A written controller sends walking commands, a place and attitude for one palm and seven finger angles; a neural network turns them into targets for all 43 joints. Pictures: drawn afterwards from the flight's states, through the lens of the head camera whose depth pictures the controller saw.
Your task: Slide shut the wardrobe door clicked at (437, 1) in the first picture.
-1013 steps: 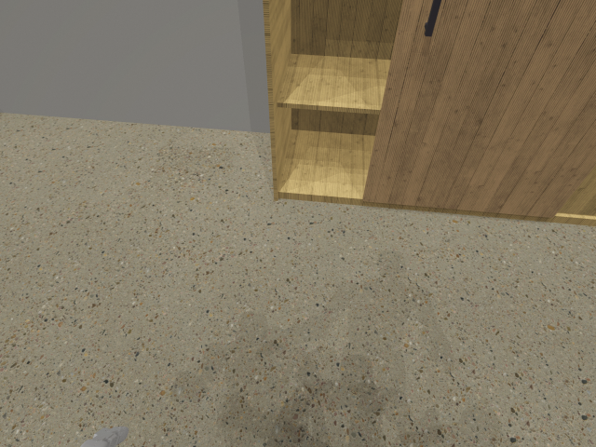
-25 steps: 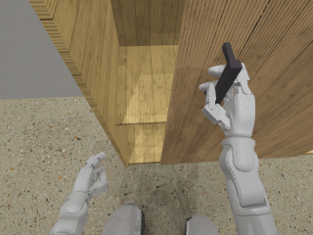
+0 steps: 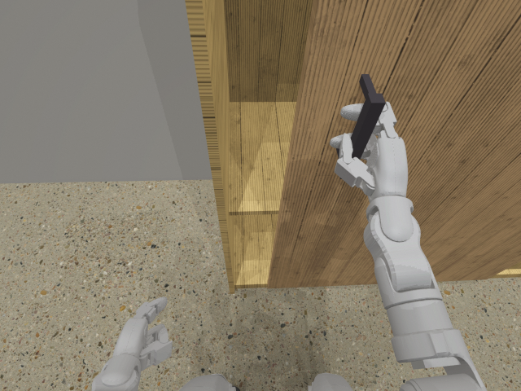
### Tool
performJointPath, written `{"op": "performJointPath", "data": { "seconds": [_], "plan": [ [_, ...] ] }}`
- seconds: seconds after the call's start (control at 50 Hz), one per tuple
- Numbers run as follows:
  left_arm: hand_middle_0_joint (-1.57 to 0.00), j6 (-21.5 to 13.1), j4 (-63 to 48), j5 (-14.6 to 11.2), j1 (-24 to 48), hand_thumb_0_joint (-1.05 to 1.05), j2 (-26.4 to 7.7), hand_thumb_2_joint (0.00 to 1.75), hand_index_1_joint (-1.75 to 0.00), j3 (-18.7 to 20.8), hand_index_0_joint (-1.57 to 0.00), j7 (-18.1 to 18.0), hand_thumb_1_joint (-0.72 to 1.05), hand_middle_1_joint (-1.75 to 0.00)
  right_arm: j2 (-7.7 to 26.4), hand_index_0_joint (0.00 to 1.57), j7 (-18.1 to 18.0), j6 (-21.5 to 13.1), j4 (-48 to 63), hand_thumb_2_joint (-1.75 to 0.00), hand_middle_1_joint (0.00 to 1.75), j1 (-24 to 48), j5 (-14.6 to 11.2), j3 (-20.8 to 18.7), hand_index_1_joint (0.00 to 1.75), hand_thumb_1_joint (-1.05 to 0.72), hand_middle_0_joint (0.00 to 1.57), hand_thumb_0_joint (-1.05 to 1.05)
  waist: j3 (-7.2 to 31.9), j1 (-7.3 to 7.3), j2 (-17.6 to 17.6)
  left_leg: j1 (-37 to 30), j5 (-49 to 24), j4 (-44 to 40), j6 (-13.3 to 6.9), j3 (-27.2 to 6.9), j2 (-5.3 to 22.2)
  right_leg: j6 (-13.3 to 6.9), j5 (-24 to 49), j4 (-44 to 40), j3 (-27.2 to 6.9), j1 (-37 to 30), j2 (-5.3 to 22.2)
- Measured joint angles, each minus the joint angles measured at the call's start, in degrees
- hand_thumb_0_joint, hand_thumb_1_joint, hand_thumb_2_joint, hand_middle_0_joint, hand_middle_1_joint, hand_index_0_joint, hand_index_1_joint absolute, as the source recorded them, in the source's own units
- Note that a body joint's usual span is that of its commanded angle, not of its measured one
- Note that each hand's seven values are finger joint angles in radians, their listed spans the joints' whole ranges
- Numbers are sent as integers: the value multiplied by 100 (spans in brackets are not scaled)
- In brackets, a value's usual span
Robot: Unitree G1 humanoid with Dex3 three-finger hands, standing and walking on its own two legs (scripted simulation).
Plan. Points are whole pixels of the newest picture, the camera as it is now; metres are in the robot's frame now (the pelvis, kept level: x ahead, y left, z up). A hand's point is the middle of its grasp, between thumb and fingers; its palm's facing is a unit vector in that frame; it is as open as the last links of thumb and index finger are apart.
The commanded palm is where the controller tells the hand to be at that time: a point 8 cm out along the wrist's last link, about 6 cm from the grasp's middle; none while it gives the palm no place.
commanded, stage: step sideways, sliding the door along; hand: right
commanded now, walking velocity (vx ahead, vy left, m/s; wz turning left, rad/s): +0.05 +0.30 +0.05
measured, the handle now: (355, 131) +0.45 -0.14 +0.14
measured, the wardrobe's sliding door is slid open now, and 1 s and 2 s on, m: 0.12 0.00 0.00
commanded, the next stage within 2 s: stop walking and hold the door there in 1.14 s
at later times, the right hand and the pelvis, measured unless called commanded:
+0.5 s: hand (292, 165) +0.38 -0.04 +0.13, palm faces +0.04 +0.99 -0.12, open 6.2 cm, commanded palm +0.36 -0.02 +0.14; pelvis -0.03 +0.06 +0.00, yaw +0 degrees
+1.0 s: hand (249, 162) +0.39 +0.02 +0.13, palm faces +0.19 +0.97 -0.12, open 6.2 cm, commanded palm +0.36 +0.04 +0.14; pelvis -0.02 +0.17 +0.00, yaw -3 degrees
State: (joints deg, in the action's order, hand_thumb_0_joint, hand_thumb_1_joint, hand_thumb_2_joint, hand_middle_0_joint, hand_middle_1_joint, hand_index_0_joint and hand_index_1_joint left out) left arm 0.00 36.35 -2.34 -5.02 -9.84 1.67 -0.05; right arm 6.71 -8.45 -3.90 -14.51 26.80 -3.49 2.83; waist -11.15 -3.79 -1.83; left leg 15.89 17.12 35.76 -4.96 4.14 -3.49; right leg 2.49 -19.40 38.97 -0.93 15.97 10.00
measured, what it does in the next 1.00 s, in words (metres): steps to the left: right foot, then left foot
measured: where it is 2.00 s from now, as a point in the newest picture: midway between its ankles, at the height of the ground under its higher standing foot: outside the picture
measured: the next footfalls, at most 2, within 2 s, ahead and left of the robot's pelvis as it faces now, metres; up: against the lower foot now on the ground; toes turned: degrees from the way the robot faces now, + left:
right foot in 0.40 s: +0.00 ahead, -0.14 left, +0.00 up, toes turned -5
left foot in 0.54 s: +0.03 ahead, +0.15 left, +0.00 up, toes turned +1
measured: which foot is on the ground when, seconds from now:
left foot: down 0.00-0.44, up 0.46-0.52, down 0.54-1.00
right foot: down 0.00-0.26, up 0.28-0.38, down 0.40-0.94, up 0.96-1.00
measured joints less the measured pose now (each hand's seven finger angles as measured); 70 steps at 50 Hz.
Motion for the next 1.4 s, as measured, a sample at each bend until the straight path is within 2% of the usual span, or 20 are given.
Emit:
{"op": "performJointPath", "data": {
  "seconds": [0.06,0.14,0.24,0.28,0.36,0.4,0.5,0.58,0.64,0.7,0.74,0.8,0.88,0.94,1.02,1.08,1.18,1.28,1.34,1.4],
  "plan": [
    [-20,-60,117,34,-25,1,-13,89,-30,-11,-20,-82,91,-30,-49,17,-55,-6,-203,-84,140,23,-60,16,139,-82,31,2,169,39,62,37,-173,-202,-7,-48,2,-162,317,-377,195,-282,-284],
    [-20,-30,40,91,-88,1,19,89,-30,53,-20,-72,91,-30,87,17,42,23,-498,-83,140,248,-136,109,140,-82,31,2,179,40,208,200,-188,78,255,-140,23,330,288,-862,290,-512,-250],
    [-20,75,-96,43,-199,1,-9,89,-30,6,-20,-13,91,-30,178,14,128,35,-758,-83,139,507,-128,137,139,-82,34,1,157,-92,-7,-27,203,64,243,-108,4,469,151,-491,148,-309,33],
    [-20,136,-7,-15,-137,1,6,89,-30,-27,-20,-44,91,-30,165,13,80,43,-833,-84,139,591,-109,97,139,-82,34,1,86,-51,-104,-93,41,-44,-72,21,-112,267,176,-314,55,-208,142],
    [-20,104,218,0,-107,1,23,89,-30,-25,-20,-132,91,-30,74,14,-15,-15,-1061,-84,139,624,-111,64,139,-82,32,2,177,-31,46,-111,-152,-320,-109,-4,-34,-90,-269,85,47,-98,-274],
    [-20,45,224,31,-156,1,-18,89,-30,-23,-20,-171,91,-30,74,14,-58,-15,-1099,-84,139,594,-153,104,139,-82,31,2,280,-16,84,-58,-208,-357,-104,-38,-40,-172,527,-590,282,-382,-370],
    [-20,85,9,85,-258,1,-56,89,-30,68,-20,-87,91,-30,185,13,61,-9,-1274,-84,137,804,-260,210,139,-82,31,2,217,-32,124,279,222,546,310,-196,34,356,224,-840,305,-543,-264],
    [-20,163,-51,10,-294,1,-43,89,-30,-10,-20,-38,91,-30,206,11,91,7,-1260,-84,136,901,-208,184,139,-82,32,1,127,-143,-87,-56,223,136,181,-87,-19,455,33,-417,115,-386,59],
    [-20,200,112,-35,-176,1,24,89,-30,-27,-20,-82,91,-30,192,11,61,-33,-1283,-85,136,898,-161,93,139,-82,32,1,67,-74,-109,-137,106,-10,-161,57,-107,148,143,-32,37,-186,98],
    [-20,132,222,14,-149,1,26,89,-30,-11,-20,-143,91,-30,142,12,6,-88,-1297,-86,136,796,-154,48,138,-82,32,2,148,-54,43,-142,-14,-228,-177,5,-19,-67,-202,41,120,-148,-275],
    [-20,75,203,45,-171,1,-21,89,-30,0,-20,-177,91,-30,157,12,-30,-78,-1230,-86,136,711,-180,70,138,-82,32,2,231,-43,77,-55,-61,-189,-149,-40,-37,-157,676,-630,360,-402,-334],
    [-20,84,68,74,-216,1,-63,89,-30,91,-20,-113,91,-30,227,12,47,-97,-1271,-86,137,779,-244,132,139,-81,32,1,236,-14,109,306,167,587,234,-171,-51,276,325,-931,392,-571,-236],
    [-20,128,-104,45,-291,1,-116,89,-30,75,-20,-20,91,-30,230,11,95,-56,-1206,-86,137,875,-251,140,139,-82,33,1,94,-164,-47,210,129,557,343,-211,142,512,111,-656,249,-517,29],
    [-20,221,-35,-59,-194,1,-63,89,-30,23,-20,-30,91,-30,272,11,30,3,-1139,-87,137,881,-239,-65,138,-82,34,1,15,-188,-203,-14,354,319,26,26,-60,342,73,-149,112,-309,315],
    [-20,181,141,-19,-83,1,-31,89,-30,6,-20,-103,91,-30,262,14,-83,18,-1071,-87,136,740,-273,-299,137,-82,34,1,23,-108,6,-108,160,-16,-205,69,33,-19,-695,692,44,57,-243],
    [-20,102,89,28,-98,1,-108,89,-30,-3,-20,-151,91,-30,309,16,-192,26,-889,-87,136,560,-321,-371,138,-81,33,2,39,-74,84,-46,-82,-45,-136,7,9,-169,685,-507,472,-291,-437],
    [-20,102,-131,71,-227,1,-172,89,-30,151,-20,36,91,-30,487,15,-53,-14,-873,-88,137,578,-340,-432,138,-81,35,2,-48,-174,63,597,628,1607,418,-231,19,324,231,-911,524,-671,-97],
    [-20,115,-198,13,-279,1,-182,89,-30,26,-20,137,91,-30,703,13,61,-117,-717,-88,136,370,-289,-809,137,-80,38,1,-115,-346,-191,269,-18,633,465,-169,400,628,17,-619,451,-738,472],
    [-20,142,-52,-34,-56,1,-101,89,-30,-57,-21,93,91,-30,1231,17,303,-309,-661,-87,137,5,-39,-1332,138,-74,40,-3,-98,-73,-193,76,144,370,406,-62,282,285,-220,387,268,-306,619],
    [-20,-21,101,-25,21,1,-242,89,-30,-26,-21,-64,91,-30,1385,22,330,-272,-675,-86,137,-323,-57,-1738,137,-71,42,-4,-3,112,-127,143,184,273,304,-180,329,32,-1052,1668,72,257,-90]
  ]
}}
